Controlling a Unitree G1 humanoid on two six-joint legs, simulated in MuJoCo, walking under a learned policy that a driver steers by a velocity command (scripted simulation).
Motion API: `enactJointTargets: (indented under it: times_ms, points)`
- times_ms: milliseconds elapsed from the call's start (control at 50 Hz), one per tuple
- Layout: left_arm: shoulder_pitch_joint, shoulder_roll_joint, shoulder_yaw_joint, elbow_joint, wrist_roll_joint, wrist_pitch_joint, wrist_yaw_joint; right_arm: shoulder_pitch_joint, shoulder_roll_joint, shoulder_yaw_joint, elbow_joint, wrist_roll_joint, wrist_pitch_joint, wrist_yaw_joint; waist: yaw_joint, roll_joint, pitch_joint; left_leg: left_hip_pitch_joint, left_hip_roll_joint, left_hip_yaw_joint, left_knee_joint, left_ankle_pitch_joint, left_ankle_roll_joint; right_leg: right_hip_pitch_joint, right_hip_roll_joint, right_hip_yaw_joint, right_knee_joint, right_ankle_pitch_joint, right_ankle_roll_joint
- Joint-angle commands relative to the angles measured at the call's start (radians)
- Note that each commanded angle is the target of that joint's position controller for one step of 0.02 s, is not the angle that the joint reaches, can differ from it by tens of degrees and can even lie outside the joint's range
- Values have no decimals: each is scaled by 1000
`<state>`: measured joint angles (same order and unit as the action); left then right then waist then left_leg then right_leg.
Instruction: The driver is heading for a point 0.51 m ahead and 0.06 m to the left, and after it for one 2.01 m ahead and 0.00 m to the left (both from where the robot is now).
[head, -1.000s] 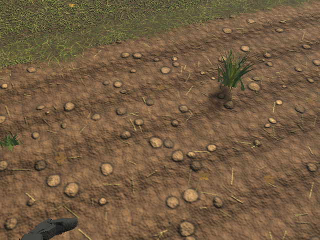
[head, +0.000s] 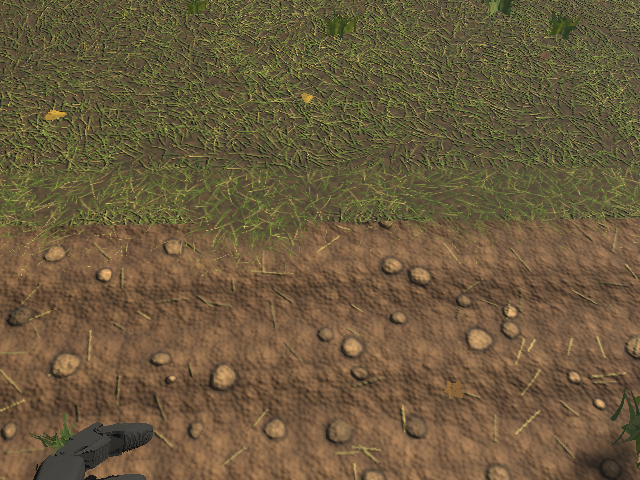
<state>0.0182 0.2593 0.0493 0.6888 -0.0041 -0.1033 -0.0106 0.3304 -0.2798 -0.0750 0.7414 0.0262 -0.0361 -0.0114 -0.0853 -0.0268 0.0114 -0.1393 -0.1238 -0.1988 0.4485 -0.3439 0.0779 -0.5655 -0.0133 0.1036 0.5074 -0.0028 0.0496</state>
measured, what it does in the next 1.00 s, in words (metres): walks ahead: right foot, then left foot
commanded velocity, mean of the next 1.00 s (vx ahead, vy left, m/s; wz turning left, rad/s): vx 0.50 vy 0.00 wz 0.26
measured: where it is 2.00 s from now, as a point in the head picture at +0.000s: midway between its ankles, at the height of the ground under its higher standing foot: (225, 299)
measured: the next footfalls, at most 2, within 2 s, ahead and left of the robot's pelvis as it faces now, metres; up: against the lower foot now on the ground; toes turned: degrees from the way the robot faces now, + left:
right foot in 0.06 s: +0.20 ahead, -0.14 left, +0.00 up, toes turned +7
left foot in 0.56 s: +0.42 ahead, +0.20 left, +0.00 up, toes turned +23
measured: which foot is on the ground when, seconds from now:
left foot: down 0.00-0.06, up 0.08-0.54, down 0.56-1.00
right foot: up 0.00-0.04, down 0.06-0.56, up 0.58-1.00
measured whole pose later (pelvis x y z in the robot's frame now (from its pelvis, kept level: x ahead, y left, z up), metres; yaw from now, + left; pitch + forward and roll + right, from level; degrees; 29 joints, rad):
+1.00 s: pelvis +0.51 +0.13 +0.00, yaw +13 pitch +2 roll +2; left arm 0.14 0.27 0.05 0.79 -0.02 -0.04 -0.04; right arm 0.31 -0.26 -0.06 0.79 -0.01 -0.08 0.00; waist -0.05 -0.04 0.01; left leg 0.06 -0.06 0.19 0.21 -0.30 0.05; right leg -0.69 -0.09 0.03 0.69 0.09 -0.01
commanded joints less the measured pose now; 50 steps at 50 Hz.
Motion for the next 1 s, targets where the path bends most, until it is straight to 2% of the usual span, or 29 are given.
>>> enactJointTargets:
  times_ms: [20, 40, 60, 80, 100, 120, 140, 160, 200, 240, 300, 400, 440, 480, 520, 540, 560, 580, 600, 620, 640, 660, 680, 700, 760, 820, 900, 940, 1000]
  points:
    - [-2, 128, 46, -70, -8, -35, -7, -10, -140, -38, -61, -2, -2, -9, 68, 159, -54, -18, 231, -244, 6, 267, 111, 189, 30, -30, -71, -58, -42]
    - [91, 154, 60, -50, 0, -40, -2, -23, -112, -28, -73, -6, -5, -7, 116, 155, -107, -53, 191, -217, 102, 309, 80, 343, 2, -23, -86, -51, -77]
    - [240, 208, 76, -38, 18, -43, 7, -32, -54, -7, -94, -16, -12, -2, 183, 67, -229, -173, 134, -131, 358, 217, 40, 595, -158, 120, -63, -90, -146]
    - [344, 284, 95, -1, 29, -29, 7, 111, -10, 9, -119, 9, -19, -3, 133, -266, -355, -521, 0, 11, 667, -211, -31, 920, -385, 560, -126, -271, -322]
    - [340, 202, 80, -8, 2, -22, 3, 110, -109, -5, -98, 16, -19, -6, 154, -223, -309, -661, 84, 8, 817, -235, -48, 909, -415, 683, -177, -502, -324]
    - [301, 140, 62, -21, 1, -15, 8, 6, -166, -21, -108, 8, -13, -5, 184, -123, -182, -698, 118, 21, 867, -138, -58, 797, -368, 537, -195, -505, -278]
    - [254, 125, 53, -26, 10, -5, 11, -54, -159, -23, -122, -4, -8, -6, 171, -54, -108, -675, 148, 55, 863, -65, -65, 678, -324, 409, -208, -391, -246]
    - [223, 107, 46, -19, 12, 0, 12, -91, -145, -25, -139, -14, -9, -1, 154, -43, -49, -660, 173, 59, 824, -16, -68, 582, -287, 318, -231, -285, -237]
    - [203, 86, 37, -7, 16, -2, 14, -80, -106, -23, -149, 1, -3, 11, 116, -83, -18, -594, 211, 77, 773, 23, -66, 480, -237, 186, -280, -179, -221]
    - [206, 99, 41, 12, 6, -8, 12, -89, -73, -15, -159, 3, 7, 16, 106, -82, -6, -598, 226, 95, 723, 39, -76, 451, -237, 105, -317, -104, -235]
    - [216, 143, 55, 40, 10, -10, 14, -139, -60, -7, -177, -4, 11, 19, 108, -49, -4, -628, 240, 102, 610, 137, -94, 469, -253, 10, -341, 11, -249]
    - [244, 179, 61, 76, 1, 5, 20, -275, -41, 6, -200, -3, -1, 45, 156, -36, 24, -561, 222, 170, 334, 355, -77, 504, -225, -158, -336, 68, -204]
    - [272, 197, 66, 92, -8, 13, 20, -324, -41, 8, -219, 1, -1, 57, 170, -37, 42, -545, 212, 198, 265, 345, -61, 547, -242, -186, -328, 75, -192]
    - [284, 217, 72, 104, -19, 23, 19, -347, -54, 3, -237, 2, 1, 67, 164, -44, 54, -526, 195, 225, 216, 277, -33, 600, -264, -213, -295, 165, -176]
    - [279, 249, 82, 104, -27, 35, 25, -302, -88, -16, -238, -6, 6, 70, 119, -74, 12, -412, 133, 282, 190, 171, 9, 636, -266, -258, -170, 492, -155]
    - [288, 255, 81, 112, -33, 41, 27, -215, -108, -31, -219, -11, 7, 67, 62, -70, -42, -263, 91, 297, 148, 158, 39, 615, -257, -274, -39, 630, -147]
    - [302, 231, 68, 120, -31, 42, 28, -45, -146, -57, -170, -8, 9, 55, -27, -38, -125, 5, 58, 290, 83, 238, 75, 510, -227, -297, 152, 621, -125]
    - [321, 160, 37, 103, 7, 35, 25, 113, -225, -79, -135, -10, 16, 32, -76, 112, -235, 338, 244, 27, 102, 301, 134, 230, -177, -303, 475, 172, -86]
    - [419, 64, 0, 72, 10, 12, 7, 77, -299, -73, -147, -11, 4, 32, 34, 306, -379, 552, 500, -517, -41, 119, 303, -103, -2, -172, 789, -608, -47]
    - [309, 176, 27, 86, -35, -7, -3, 107, -208, -52, -149, -17, -5, 37, -51, 153, -395, 517, 507, -524, -108, 55, 277, -177, -29, -26, 880, -573, -58]
    - [221, 190, 32, 53, -60, -12, -5, 58, -181, -40, -134, -24, -16, 39, -44, 140, -237, 386, 476, -346, -117, 146, 235, -233, -64, -41, 868, -492, -69]
    - [199, 172, 26, 55, -45, -12, 2, -5, -154, -30, -126, -22, -24, 38, 0, 77, -157, 237, 433, -220, -127, 238, 197, -197, -111, -41, 793, -402, -71]
    - [200, 170, 31, 63, -26, -4, 6, -59, -122, -21, -123, -28, -31, 40, 38, 84, -104, 119, 396, -129, -152, 308, 177, -146, -136, -39, 736, -347, -66]
    - [243, 165, 33, 79, -27, 13, 5, -92, -96, -13, -124, -35, -40, 40, 75, 102, -90, 45, 372, -67, -189, 334, 164, -83, -153, -24, 714, -302, -64]
    - [274, 118, 29, 99, -29, 52, 10, -110, -93, -17, -93, -39, -70, 37, 106, 94, -49, -38, 362, 56, -276, 387, 161, -63, -144, -8, 653, -217, -39]
    - [207, 100, 29, 82, -23, 56, 11, -86, -98, -20, -59, -49, -76, 21, 90, 76, -2, -8, 345, 164, -301, 447, 133, -150, -122, 23, 523, -67, -23]
    - [113, 72, 18, 58, -17, 44, -12, -79, -114, -21, -34, -42, -74, 8, 54, 72, 31, 27, 323, 282, -324, 451, 86, -121, -94, -37, 283, 134, -35]
    - [51, 55, 9, 32, -16, 43, -23, -43, -126, -26, -9, -37, -68, 3, 25, 61, 60, 83, 345, 307, -324, 469, 80, -137, -88, -64, 206, 147, -48]
    - [-14, 52, 4, -14, -14, 43, -43, -1, -141, -34, 22, -25, -45, -1, 2, 58, 81, 217, 385, 331, -267, 565, 76, -196, -74, -103, 138, 56, -77]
